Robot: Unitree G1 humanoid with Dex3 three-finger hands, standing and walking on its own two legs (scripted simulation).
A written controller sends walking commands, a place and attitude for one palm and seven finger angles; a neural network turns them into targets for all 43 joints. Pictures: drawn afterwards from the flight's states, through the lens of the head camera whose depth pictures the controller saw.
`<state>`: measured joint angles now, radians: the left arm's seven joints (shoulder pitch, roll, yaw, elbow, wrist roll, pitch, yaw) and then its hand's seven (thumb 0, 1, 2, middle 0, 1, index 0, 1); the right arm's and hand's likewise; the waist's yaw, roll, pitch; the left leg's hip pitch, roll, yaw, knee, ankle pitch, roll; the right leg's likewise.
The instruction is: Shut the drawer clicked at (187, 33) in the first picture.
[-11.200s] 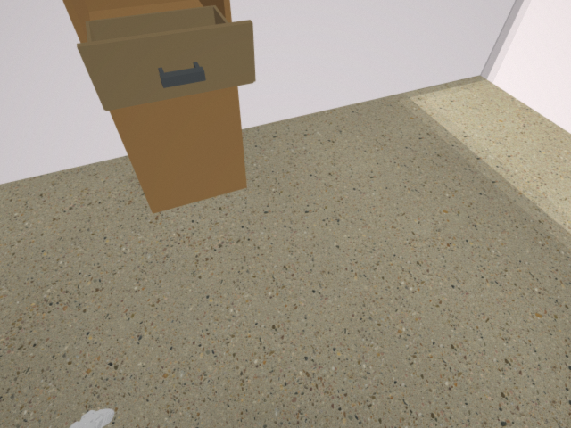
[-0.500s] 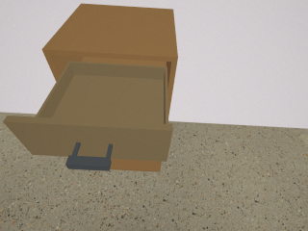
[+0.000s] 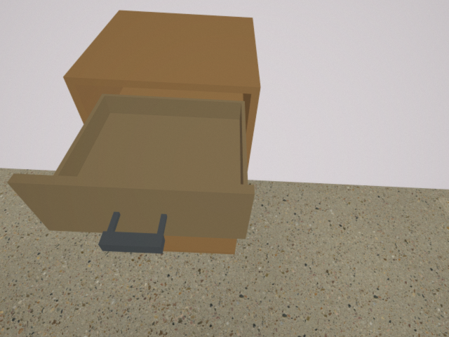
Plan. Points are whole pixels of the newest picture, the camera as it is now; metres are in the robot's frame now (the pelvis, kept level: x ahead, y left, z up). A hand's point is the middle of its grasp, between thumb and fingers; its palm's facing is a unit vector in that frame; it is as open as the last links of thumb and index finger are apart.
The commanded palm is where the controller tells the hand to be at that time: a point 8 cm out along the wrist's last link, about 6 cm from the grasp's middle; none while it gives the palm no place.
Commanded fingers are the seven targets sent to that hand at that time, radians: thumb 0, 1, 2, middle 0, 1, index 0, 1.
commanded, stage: look again from close up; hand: left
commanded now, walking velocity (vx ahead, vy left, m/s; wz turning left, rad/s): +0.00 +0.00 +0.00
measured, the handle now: (136, 230) +0.29 +0.18 +0.03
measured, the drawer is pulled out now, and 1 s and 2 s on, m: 0.30 0.29 0.29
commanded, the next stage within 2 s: raise the hand and make a fist in 0.24 s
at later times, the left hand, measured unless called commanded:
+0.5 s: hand out of the picture +0.11 +0.20 -0.09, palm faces +0.23 -0.93 -0.28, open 7.0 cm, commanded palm +0.08 +0.20 -0.05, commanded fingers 0.00 0.90 0.90 -0.38 -0.50 -0.38 -0.50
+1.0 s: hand out of the picture +0.12 +0.13 +0.02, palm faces +0.05 -1.00 -0.07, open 4.7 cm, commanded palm +0.08 +0.19 +0.02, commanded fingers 0.00 0.90 0.90 -0.88 -1.04 -0.88 -1.04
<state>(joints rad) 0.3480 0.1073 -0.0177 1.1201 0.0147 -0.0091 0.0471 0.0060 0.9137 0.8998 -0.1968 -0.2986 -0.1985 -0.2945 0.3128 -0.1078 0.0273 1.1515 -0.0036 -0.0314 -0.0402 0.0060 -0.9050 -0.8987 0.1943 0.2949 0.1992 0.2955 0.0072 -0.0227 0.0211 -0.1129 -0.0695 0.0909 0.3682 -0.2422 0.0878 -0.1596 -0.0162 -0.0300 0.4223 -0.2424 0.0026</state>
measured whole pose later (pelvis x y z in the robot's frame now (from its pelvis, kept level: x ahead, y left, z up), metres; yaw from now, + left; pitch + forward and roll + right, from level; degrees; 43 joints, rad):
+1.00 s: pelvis -0.03 -0.06 -0.06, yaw +5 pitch +8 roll -1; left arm 0.56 0.21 0.11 -0.15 -0.27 -0.42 -0.32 0.02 0.91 0.90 -0.68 -0.83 -0.68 -0.82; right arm 0.15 -0.21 0.05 0.51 0.06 -0.24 -0.03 0.01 -0.90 -0.90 0.20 0.30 0.20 0.30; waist 0.05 0.05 -0.12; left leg -0.68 -0.01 -0.03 0.99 -0.46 0.01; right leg -0.64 0.03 -0.16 0.94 -0.46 -0.09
